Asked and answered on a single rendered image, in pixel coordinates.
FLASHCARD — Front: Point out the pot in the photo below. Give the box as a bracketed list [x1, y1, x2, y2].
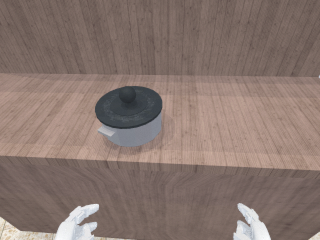
[97, 111, 162, 147]

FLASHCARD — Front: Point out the robot left hand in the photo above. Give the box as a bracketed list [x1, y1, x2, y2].
[54, 204, 99, 240]

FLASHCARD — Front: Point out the table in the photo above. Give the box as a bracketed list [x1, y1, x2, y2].
[0, 0, 320, 240]

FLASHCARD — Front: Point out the knob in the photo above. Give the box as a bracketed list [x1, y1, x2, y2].
[119, 86, 136, 104]

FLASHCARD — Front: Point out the robot right hand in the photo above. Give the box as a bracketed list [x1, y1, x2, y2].
[233, 203, 271, 240]

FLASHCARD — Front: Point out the lid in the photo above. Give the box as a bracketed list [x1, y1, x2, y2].
[95, 86, 163, 129]

